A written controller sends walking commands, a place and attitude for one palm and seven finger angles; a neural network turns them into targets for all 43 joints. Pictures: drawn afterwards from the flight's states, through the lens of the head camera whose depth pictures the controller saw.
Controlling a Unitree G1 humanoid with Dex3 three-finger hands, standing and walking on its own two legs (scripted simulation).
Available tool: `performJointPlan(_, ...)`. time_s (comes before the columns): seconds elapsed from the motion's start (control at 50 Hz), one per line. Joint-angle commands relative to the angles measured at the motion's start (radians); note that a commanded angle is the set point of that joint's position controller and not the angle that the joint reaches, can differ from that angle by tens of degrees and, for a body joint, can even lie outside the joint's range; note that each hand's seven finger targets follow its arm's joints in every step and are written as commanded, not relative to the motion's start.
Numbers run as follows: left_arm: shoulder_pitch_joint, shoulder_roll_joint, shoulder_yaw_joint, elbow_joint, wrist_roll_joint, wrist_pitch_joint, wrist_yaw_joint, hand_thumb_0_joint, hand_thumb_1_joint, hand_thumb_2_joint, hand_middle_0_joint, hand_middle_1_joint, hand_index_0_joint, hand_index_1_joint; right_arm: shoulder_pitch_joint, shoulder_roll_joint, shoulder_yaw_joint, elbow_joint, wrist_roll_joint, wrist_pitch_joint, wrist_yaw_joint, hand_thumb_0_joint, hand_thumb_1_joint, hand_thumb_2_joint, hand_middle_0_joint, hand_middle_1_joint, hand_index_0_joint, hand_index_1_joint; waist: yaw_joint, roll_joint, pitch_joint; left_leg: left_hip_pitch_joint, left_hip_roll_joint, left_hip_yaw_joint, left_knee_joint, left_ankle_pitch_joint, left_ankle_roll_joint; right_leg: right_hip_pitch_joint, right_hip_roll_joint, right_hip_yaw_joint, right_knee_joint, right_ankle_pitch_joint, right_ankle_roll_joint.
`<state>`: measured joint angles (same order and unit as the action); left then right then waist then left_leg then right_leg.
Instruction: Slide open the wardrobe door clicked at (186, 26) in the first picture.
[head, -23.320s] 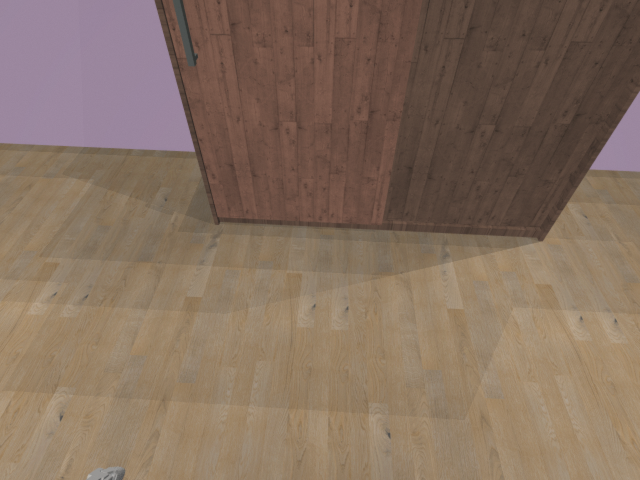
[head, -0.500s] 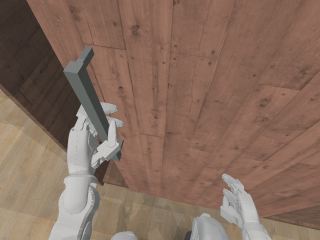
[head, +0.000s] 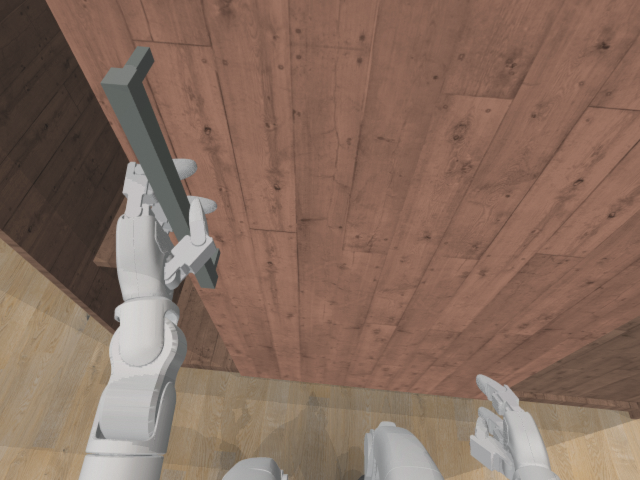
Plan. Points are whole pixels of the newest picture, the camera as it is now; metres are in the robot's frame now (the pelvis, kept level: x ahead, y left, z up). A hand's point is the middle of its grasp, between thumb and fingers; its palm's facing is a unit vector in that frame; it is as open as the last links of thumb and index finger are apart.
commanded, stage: step sideways, sliding the door along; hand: left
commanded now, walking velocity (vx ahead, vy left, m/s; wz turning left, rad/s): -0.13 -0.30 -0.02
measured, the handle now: (184, 198) +0.37 +0.20 +0.14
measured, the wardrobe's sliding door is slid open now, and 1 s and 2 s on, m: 0.25 0.41 0.62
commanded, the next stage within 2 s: none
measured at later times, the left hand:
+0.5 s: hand (282, 243) +0.32 +0.09 +0.13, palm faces +0.40 -0.91 -0.12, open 6.4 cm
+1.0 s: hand (363, 247) +0.33 +0.00 +0.13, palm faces +0.48 -0.87 -0.10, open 6.6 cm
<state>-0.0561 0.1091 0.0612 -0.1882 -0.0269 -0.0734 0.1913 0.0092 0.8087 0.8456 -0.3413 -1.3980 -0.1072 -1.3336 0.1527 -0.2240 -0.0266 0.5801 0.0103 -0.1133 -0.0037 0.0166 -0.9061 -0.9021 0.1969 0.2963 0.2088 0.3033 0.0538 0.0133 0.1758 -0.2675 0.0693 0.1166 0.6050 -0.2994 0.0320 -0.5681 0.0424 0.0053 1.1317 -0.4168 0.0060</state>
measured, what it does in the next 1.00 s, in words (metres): steps to the right: right foot, then left foot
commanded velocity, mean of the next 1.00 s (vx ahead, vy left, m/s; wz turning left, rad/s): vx -0.14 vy -0.30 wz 0.03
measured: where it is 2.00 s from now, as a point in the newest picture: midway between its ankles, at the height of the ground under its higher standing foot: outside the picture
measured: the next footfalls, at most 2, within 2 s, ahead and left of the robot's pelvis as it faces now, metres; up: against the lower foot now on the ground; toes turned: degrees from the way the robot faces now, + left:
right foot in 0.38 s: -0.05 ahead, -0.24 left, +0.00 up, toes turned -6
left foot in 0.58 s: +0.01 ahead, +0.00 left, +0.00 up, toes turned +7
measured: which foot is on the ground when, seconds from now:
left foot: down 0.00-0.40, up 0.42-0.56, down 0.58-0.98, up 1.00-1.00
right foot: up 0.00-0.36, down 0.38-0.58, up 0.60-0.94, down 0.96-1.00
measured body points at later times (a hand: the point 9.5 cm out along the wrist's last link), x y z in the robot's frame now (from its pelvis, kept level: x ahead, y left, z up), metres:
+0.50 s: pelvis -0.05 -0.12 +0.00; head +0.02 -0.15 +0.44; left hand +0.30 +0.13 +0.14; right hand +0.14 -0.34 -0.12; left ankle -0.03 +0.04 -0.70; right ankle -0.09 -0.23 -0.73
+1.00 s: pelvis -0.03 -0.25 -0.01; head +0.05 -0.25 +0.43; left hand +0.30 +0.05 +0.14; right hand +0.19 -0.43 -0.11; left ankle -0.03 -0.02 -0.73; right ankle -0.01 -0.39 -0.74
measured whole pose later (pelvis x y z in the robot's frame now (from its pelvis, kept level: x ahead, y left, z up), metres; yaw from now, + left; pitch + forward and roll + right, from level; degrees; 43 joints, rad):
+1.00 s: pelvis -0.03 -0.25 -0.01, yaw +1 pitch -1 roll -3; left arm -0.33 0.24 0.23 0.11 -0.10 -0.03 0.21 0.00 0.77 0.87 -0.40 -1.37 -0.08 -1.35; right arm 0.11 -0.18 0.02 0.58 0.05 -0.14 -0.02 0.01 -0.90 -0.90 0.20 0.30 0.21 0.30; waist 0.12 0.09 0.18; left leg -0.28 0.28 -0.02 0.63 -0.32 -0.10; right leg -0.25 -0.02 -0.09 0.55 -0.28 0.03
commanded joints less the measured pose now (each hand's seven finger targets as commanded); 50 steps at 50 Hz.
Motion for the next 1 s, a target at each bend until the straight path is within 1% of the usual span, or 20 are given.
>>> performJointPlan(0.0, -0.358, -0.089, -0.332, -0.374, 0.018, -0.095, -0.116, 0.0, 0.9, 0.9, -0.45, -1.4, -0.45, -1.4, -0.071, -0.131, -0.041, -0.165, 0.002, -0.052, 0.003, 0.0, -0.9, -0.9, 0.2, 0.3, 0.2, 0.3, -0.071, 0.161, -0.396, 0.367, 0.356, -0.175, -0.185, 0.703, 0.049, -0.168, -0.056, 0.018, 0.273, -0.01, 0.035)
performJointPlan(0.08, -0.422, -0.083, -0.307, -0.308, 0.005, -0.047, -0.117, 0.0, 0.9, 0.9, -0.45, -1.4, -0.45, -1.4, -0.047, -0.118, -0.041, -0.159, 0.012, -0.047, -0.007, 0.0, -0.9, -0.9, 0.2, 0.3, 0.2, 0.3, -0.08, 0.243, -0.389, 0.35, 0.299, -0.113, -0.256, 0.56, 0.006, -0.058, -0.047, -0.061, 0.115, 0.026, 0.054)
performJointPlan(0.18, -0.488, -0.079, -0.291, -0.236, -0.004, -0.042, -0.105, 0.0, 0.9, 0.9, -0.45, -1.4, -0.45, -1.4, -0.032, -0.108, -0.038, -0.142, 0.011, -0.063, -0.025, 0.0, -0.9, -0.9, 0.2, 0.3, 0.2, 0.3, -0.098, 0.351, -0.386, 0.312, 0.305, -0.099, -0.311, 0.366, 0.024, 0.111, -0.032, -0.095, -0.168, 0.01, 0.051)
performJointPlan(0.3, -0.562, -0.012, -0.227, -0.167, -0.019, -0.076, -0.086, 0.0, 0.9, 0.9, -0.45, -1.4, -0.45, -1.4, -0.042, -0.104, -0.031, -0.125, 0.012, -0.081, -0.027, 0.0, -0.9, -0.9, 0.2, 0.3, 0.2, 0.3, -0.1, 0.35, -0.441, 0.309, 0.316, -0.108, -0.163, 0.527, 0.037, 0.317, -0.018, -0.092, -0.599, 0.083, 0.023)
performJointPlan(0.34, -0.59, 0.037, -0.202, -0.163, -0.012, -0.091, -0.087, 0.0, 0.9, 0.9, -0.45, -1.4, -0.45, -1.4, -0.05, -0.092, -0.021, -0.119, 0.03, -0.078, -0.027, 0.0, -0.9, -0.9, 0.2, 0.3, 0.2, 0.3, -0.08, 0.199, -0.467, 0.234, 0.229, -0.095, -0.046, 0.418, -0.001, 0.442, -0.072, -0.055, -0.824, 0.341, 0.014)
performJointPlan(0.38, -0.63, 0.139, -0.148, -0.153, -0.004, -0.105, -0.071, 0.0, 0.9, 0.9, -0.45, -1.4, -0.45, -1.4, -0.087, -0.044, -0.006, -0.115, 0.039, -0.066, -0.038, 0.0, -0.9, -0.9, 0.2, 0.3, 0.2, 0.3, -0.09, -0.093, -0.462, -0.014, 0.077, -0.014, 0.152, -0.09, -0.064, 0.52, -0.286, 0.099, -0.782, 0.852, -0.072)
performJointPlan(0.42, -0.56, 0.154, -0.118, -0.125, -0.023, -0.102, -0.068, 0.0, 0.9, 0.9, -0.45, -1.4, -0.45, -1.4, -0.095, -0.073, -0.025, -0.106, 0.033, -0.063, -0.068, 0.0, -0.9, -0.9, 0.2, 0.3, 0.2, 0.3, -0.027, -0.383, -0.49, -0.226, -0.04, -0.074, 0.429, -0.328, -0.071, 0.698, -0.342, 0.199, -0.649, 1.297, -0.178)
performJointPlan(0.48, -0.617, 0.071, -0.15, -0.13, -0.021, -0.133, -0.059, 0.0, 0.9, 0.9, -0.45, -1.4, -0.45, -1.4, -0.087, -0.047, 0.01, -0.078, 0.023, -0.039, -0.083, 0.0, -0.9, -0.9, 0.2, 0.3, 0.2, 0.3, -0.06, -0.211, -0.464, -0.209, -0.01, -0.038, 0.095, -0.195, -0.068, 0.779, -0.295, 0.083, -0.523, 1.24, -0.176)
performJointPlan(0.52, -0.622, 0.065, -0.168, -0.161, -0.025, -0.152, -0.076, 0.0, 0.9, 0.9, -0.45, -1.4, -0.45, -1.4, -0.058, -0.077, -0.02, -0.081, 0.011, -0.02, -0.096, 0.0, -0.9, -0.9, 0.2, 0.3, 0.2, 0.3, -0.094, -0.117, -0.521, 0.239, 0.057, -0.025, -0.19, 0.331, -0.046, 0.475, -0.206, -0.003, -0.358, 0.969, -0.074)
performJointPlan(0.54, -0.602, 0.033, -0.199, -0.188, -0.044, -0.149, -0.093, 0.0, 0.9, 0.9, -0.45, -1.4, -0.45, -1.4, -0.047, -0.136, -0.051, -0.105, 0.008, -0.02, -0.091, 0.0, -0.9, -0.9, 0.2, 0.3, 0.2, 0.3, -0.09, 0.105, -0.578, 0.561, 0.352, -0.357, -0.137, 1.039, 0.088, 0.111, -0.09, -0.041, -0.191, 0.373, 0.027)
performJointPlan(0.56, -0.598, -0.016, -0.234, -0.128, -0.026, -0.141, -0.105, 0.0, 0.9, 0.9, -0.45, -1.4, -0.45, -1.4, -0.059, -0.151, -0.051, -0.122, 0.015, 0.001, -0.058, 0.0, -0.9, -0.9, 0.2, 0.3, 0.2, 0.3, -0.072, 0.195, -0.588, 0.615, 0.504, -0.465, -0.14, 1.274, 0.159, 0.039, -0.08, 0.039, -0.031, -0.201, 0.012)
performJointPlan(0.58, -0.644, -0.013, -0.219, -0.161, -0.01, -0.131, -0.105, 0.0, 0.9, 0.9, -0.45, -1.4, -0.45, -1.4, -0.077, -0.149, -0.057, -0.138, 0.02, -0.001, -0.029, 0.0, -0.9, -0.9, 0.2, 0.3, 0.2, 0.3, -0.075, 0.111, -0.539, 0.59, 0.483, -0.39, -0.125, 1.196, 0.164, -0.051, -0.052, 0.061, 0.054, -0.205, 0.011)
performJointPlan(0.62, -0.704, 0.017, -0.205, -0.234, -0.005, -0.131, -0.108, 0.0, 0.9, 0.9, -0.45, -1.4, -0.45, -1.4, -0.071, -0.116, -0.044, -0.118, 0.006, -0.02, -0.02, 0.0, -0.9, -0.9, 0.2, 0.3, 0.2, 0.3, -0.088, 0.226, -0.477, 0.527, 0.451, -0.311, -0.144, 1.077, 0.154, -0.093, -0.096, 0.057, 0.067, -0.145, 0.018)
performJointPlan(0.74, -0.66, -0.001, -0.216, -0.14, -0.011, -0.067, -0.122, 0.0, 0.9, 0.9, -0.45, -1.4, -0.45, -1.4, -0.079, -0.119, -0.048, -0.135, 0.014, -0.037, -0.023, 0.0, -0.9, -0.9, 0.2, 0.3, 0.2, 0.3, -0.074, 0.287, -0.433, 0.306, 0.327, -0.047, -0.213, 0.712, 0.062, 0.117, -0.082, -0.065, -0.101, 0.104, 0.041)
performJointPlan(0.84, -0.645, 0.027, -0.19, -0.096, -0.025, -0.078, -0.106, 0.0, 0.9, 0.9, -0.45, -1.4, -0.45, -1.4, -0.062, -0.114, -0.039, -0.139, 0.025, -0.054, -0.028, 0.0, -0.9, -0.9, 0.2, 0.3, 0.2, 0.3, -0.084, 0.374, -0.407, 0.269, 0.327, -0.052, -0.183, 0.682, 0.036, 0.254, -0.037, -0.112, -0.364, 0.066, 0.036)
performJointPlan(0.9, -0.624, 0.065, -0.159, -0.106, -0.022, -0.101, -0.097, 0.0, 0.9, 0.9, -0.45, -1.4, -0.45, -1.4, -0.076, -0.1, -0.032, -0.131, 0.034, -0.071, -0.027, 0.0, -0.9, -0.9, 0.2, 0.3, 0.2, 0.3, -0.075, 0.33, -0.426, 0.276, 0.281, -0.056, -0.058, 0.655, 0.027, 0.372, -0.031, -0.113, -0.629, 0.239, 0.034)
performJointPlan(0.92, -0.618, 0.092, -0.144, -0.117, -0.015, -0.111, -0.097, 0.0, 0.9, 0.9, -0.45, -1.4, -0.45, -1.4, -0.071, -0.083, -0.024, -0.129, 0.043, -0.074, -0.027, 0.0, -0.9, -0.9, 0.2, 0.3, 0.2, 0.3, -0.069, 0.233, -0.44, 0.271, 0.214, -0.039, 0.025, 0.578, 0.034, 0.417, -0.057, -0.101, -0.741, 0.458, 0.033)
performJointPlan(0.94, -0.622, 0.152, -0.116, -0.136, -0.006, -0.126, -0.096, 0.0, 0.9, 0.9, -0.45, -1.4, -0.45, -1.4, -0.081, -0.048, -0.013, -0.131, 0.047, -0.074, -0.033, 0.0, -0.9, -0.9, 0.2, 0.3, 0.2, 0.3, -0.073, 0.029, -0.45, 0.16, 0.121, -0.009, 0.16, 0.263, 0.013, 0.478, -0.181, 0.005, -0.777, 0.849, -0.005)
performJointPlan(0.96, -0.608, 0.213, -0.08, -0.119, 0.001, -0.132, -0.08, 0.0, 0.9, 0.9, -0.45, -1.4, -0.45, -1.4, -0.096, -0.035, 0.0, -0.116, 0.034, -0.074, -0.042, 0.0, -0.9, -0.9, 0.2, 0.3, 0.2, 0.3, -0.088, -0.04, -0.434, -0.034, 0.047, 0.013, 0.218, -0.096, -0.062, 0.565, -0.301, 0.089, -0.692, 1.245, -0.065)
performJointPlan(0.98, -0.54, 0.226, -0.043, -0.156, -0.004, -0.139, -0.068, 0.0, 0.9, 0.9, -0.45, -1.4, -0.45, -1.4, -0.075, -0.038, -0.003, -0.106, 0.038, -0.071, -0.054, 0.0, -0.9, -0.9, 0.2, 0.3, 0.2, 0.3, -0.05, -0.169, -0.511, -0.131, -0.002, -0.049, 0.323, -0.278, -0.099, 0.668, -0.358, 0.159, -0.619, 1.467, -0.131)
